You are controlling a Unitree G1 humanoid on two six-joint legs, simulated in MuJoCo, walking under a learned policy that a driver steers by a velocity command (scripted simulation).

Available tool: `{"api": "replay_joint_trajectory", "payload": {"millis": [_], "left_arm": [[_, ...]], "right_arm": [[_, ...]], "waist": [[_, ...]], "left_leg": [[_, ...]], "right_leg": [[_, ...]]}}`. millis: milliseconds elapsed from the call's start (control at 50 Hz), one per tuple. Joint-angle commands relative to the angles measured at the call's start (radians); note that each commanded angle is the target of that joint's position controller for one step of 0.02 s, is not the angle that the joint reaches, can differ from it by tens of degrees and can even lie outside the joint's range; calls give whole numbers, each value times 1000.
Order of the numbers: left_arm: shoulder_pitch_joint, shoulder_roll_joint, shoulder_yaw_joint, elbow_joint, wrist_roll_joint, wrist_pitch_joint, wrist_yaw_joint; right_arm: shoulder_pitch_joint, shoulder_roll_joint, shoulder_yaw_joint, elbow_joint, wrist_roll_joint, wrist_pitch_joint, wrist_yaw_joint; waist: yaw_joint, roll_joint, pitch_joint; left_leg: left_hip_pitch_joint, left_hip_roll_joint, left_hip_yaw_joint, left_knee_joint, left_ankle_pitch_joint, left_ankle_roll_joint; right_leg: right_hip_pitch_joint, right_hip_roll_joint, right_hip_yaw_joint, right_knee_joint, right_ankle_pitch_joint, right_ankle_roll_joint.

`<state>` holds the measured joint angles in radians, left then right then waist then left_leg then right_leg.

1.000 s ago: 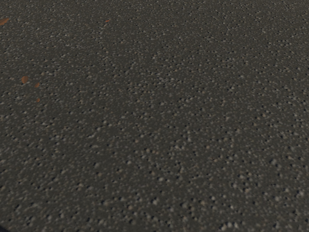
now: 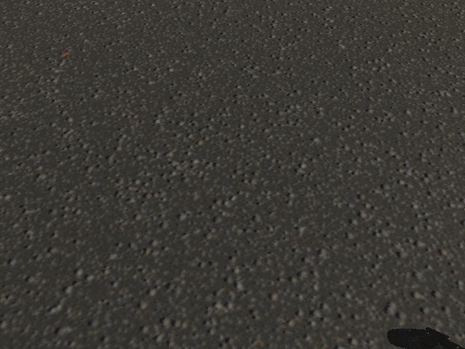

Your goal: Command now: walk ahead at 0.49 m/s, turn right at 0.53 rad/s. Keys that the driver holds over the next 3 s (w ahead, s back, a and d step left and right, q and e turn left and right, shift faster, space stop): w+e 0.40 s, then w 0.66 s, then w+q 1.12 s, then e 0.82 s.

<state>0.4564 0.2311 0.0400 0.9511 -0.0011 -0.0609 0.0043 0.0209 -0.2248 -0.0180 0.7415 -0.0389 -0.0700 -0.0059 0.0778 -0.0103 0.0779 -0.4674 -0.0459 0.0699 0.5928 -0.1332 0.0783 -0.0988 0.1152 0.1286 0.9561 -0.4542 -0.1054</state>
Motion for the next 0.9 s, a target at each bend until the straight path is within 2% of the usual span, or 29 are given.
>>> {"api": "replay_joint_trajectory", "payload": {"millis": [20,40,60,80,120,160,220,280,340,380,420,440,460,480,500,520,540,560,580,600,620,640,700,780,840,900], "left_arm": [[-21,121,27,-91,22,5,-8],[-38,98,26,-96,25,11,-17],[-49,88,27,-103,37,22,-25],[-50,72,24,-106,41,34,-32],[-98,57,22,-133,42,46,-43],[-174,55,20,-169,41,52,-53],[-278,50,14,-212,36,53,-65],[-380,36,2,-248,32,46,-78],[-474,45,0,-284,34,45,-88],[-508,57,3,-304,43,46,-87],[-487,65,10,-304,53,44,-80],[-416,73,17,-284,55,39,-74],[-261,89,29,-232,61,28,-65],[-70,150,54,-172,73,18,-48],[-27,266,79,-171,63,17,-30],[17,257,79,-174,36,28,-19],[-46,236,73,-157,30,29,-10],[-97,184,59,-152,25,21,-9],[-140,149,49,-151,21,12,-10],[-178,116,37,-151,13,5,-12],[-177,107,32,-146,13,-6,-16],[-166,102,30,-134,10,-16,-18],[-116,119,32,-97,4,-29,-15],[-46,109,25,-59,5,-30,-16],[2,109,20,-30,9,-33,-11],[50,116,15,3,18,-31,-2]], "right_arm": [[183,-100,-47,1,14,-1,-1],[176,-86,-43,13,9,-8,1],[199,-83,-41,33,13,-18,-3],[214,-81,-40,49,16,-28,-2],[253,-82,-41,71,26,-48,5],[274,-95,-45,85,25,-56,7],[307,-103,-47,103,18,-55,10],[328,-119,-48,114,20,-52,10],[374,-148,-54,130,19,-43,2],[411,-166,-58,148,18,-28,-4],[434,-184,-61,166,16,-10,-10],[441,-195,-61,174,15,0,-11],[435,-195,-57,174,19,8,-11],[431,-167,-45,151,19,9,-8],[465,-46,-14,77,37,-1,17],[374,-148,-42,75,31,-5,13],[286,-147,-44,50,44,-13,16],[282,-124,-34,57,46,-22,16],[298,-115,-34,74,33,-15,17],[346,-103,-31,94,15,4,19],[371,-93,-30,105,6,21,22],[369,-90,-32,108,2,32,27],[274,-83,-36,86,0,43,39],[130,-75,-32,44,8,42,40],[38,-65,-24,18,11,37,41],[-42,-68,-20,-9,12,32,41]], "waist": [[-106,46,-126],[-83,32,-80],[-71,51,-55],[-59,62,-47],[-57,68,-44],[-60,67,-31],[-71,63,-13],[-91,69,-2],[-123,76,16],[-135,80,23],[-122,92,-1],[-90,100,-44],[-20,74,-127],[54,1,-249],[23,-267,-365],[60,-120,-397],[36,-69,-257],[-5,-27,-177],[-46,-2,-135],[-86,-5,-124],[-100,-40,-120],[-109,-30,-105],[-100,-25,-46],[-66,-33,-10],[-40,-43,12],[-19,-44,37]], "left_leg": [[451,396,-584,-371,-400,159],[367,358,-476,-398,-290,135],[306,333,-390,-414,-193,126],[273,320,-321,-427,-116,119],[269,321,-236,-455,-15,123],[283,322,-162,-482,21,125],[313,298,-49,-485,93,110],[318,275,53,-465,155,81],[379,296,94,-450,167,66],[466,321,109,-407,238,59],[525,334,142,-287,505,48],[533,335,157,-164,661,45],[484,314,188,32,693,29],[291,285,193,295,460,3],[-160,123,186,654,-334,-59],[-244,85,-9,771,-390,-58],[-292,131,-49,766,-271,-46],[-245,159,-56,685,-206,-40],[-187,180,-63,616,-184,-41],[-113,188,-67,576,-164,-46],[-66,184,-64,557,-166,-52],[-70,180,-58,543,-161,-56],[-152,183,-44,455,-55,-72],[-229,174,-34,292,82,-80],[-222,150,-16,165,150,-67],[-218,123,2,71,142,-39]], "right_leg": [[-495,-114,-34,339,114,0],[-470,-140,-38,303,133,5],[-447,-163,-42,274,132,12],[-429,-174,-50,260,133,16],[-461,-195,-61,227,166,20],[-530,-211,-67,186,234,31],[-590,-217,-88,64,353,47],[-535,-206,-142,-118,468,44],[-494,-191,-202,-243,435,28],[-496,-171,-229,-295,342,7],[-424,-119,-259,-343,219,-26],[-330,-78,-266,-372,179,-47],[-138,-33,-269,-447,219,-73],[146,-128,-118,-475,165,-114],[483,-461,406,-550,86,-244],[462,-509,561,-654,207,-247],[363,-463,361,-646,386,-221],[227,-420,249,-655,530,-189],[136,-374,166,-677,588,-152],[57,-338,105,-715,586,-125],[10,-333,87,-734,626,-134],[3,-320,65,-749,658,-137],[-4,-286,10,-806,635,-128],[50,-271,-25,-827,639,-107],[93,-275,-45,-826,676,-94],[168,-299,-49,-813,722,-95]]}}
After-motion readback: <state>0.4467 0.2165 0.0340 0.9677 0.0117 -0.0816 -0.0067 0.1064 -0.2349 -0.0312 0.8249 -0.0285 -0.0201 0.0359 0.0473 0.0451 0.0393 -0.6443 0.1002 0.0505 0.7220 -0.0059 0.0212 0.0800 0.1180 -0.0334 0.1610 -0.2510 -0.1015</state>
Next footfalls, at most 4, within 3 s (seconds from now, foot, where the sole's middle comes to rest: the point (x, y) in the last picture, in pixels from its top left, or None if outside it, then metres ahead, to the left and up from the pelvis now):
0.46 right None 0.36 -0.18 -0.75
1.04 left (306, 256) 0.72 -0.14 -0.75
1.56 right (380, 201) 0.94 -0.39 -0.75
2.10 left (307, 141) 1.19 -0.15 -0.75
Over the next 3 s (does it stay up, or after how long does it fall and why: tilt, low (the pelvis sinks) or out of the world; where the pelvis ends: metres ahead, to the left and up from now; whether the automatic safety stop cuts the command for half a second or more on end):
stays up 1.29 -0.17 0.02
